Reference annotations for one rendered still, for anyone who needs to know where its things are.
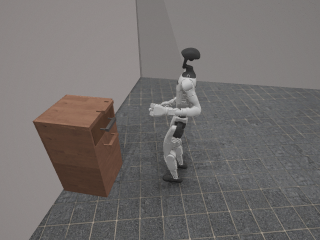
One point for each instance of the drawer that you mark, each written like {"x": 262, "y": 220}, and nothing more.
{"x": 101, "y": 123}

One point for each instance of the robot left forearm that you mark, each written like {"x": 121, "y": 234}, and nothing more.
{"x": 183, "y": 112}

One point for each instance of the left robot hand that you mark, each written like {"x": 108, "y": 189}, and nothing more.
{"x": 157, "y": 110}

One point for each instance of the right robot hand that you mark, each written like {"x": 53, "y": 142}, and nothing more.
{"x": 165, "y": 104}

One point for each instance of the left robot foot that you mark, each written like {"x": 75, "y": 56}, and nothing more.
{"x": 169, "y": 178}

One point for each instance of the robot foot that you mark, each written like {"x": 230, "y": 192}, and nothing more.
{"x": 169, "y": 178}
{"x": 183, "y": 166}

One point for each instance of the handle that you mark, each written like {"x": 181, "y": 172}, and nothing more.
{"x": 113, "y": 140}
{"x": 111, "y": 123}
{"x": 107, "y": 106}

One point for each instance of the robot right forearm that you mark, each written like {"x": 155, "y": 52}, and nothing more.
{"x": 172, "y": 102}

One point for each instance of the right robot foot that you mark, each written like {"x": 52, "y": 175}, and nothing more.
{"x": 183, "y": 166}

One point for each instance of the cabinet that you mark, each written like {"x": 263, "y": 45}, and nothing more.
{"x": 65, "y": 131}

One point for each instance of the left robot upper arm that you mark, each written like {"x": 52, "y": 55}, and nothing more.
{"x": 189, "y": 90}

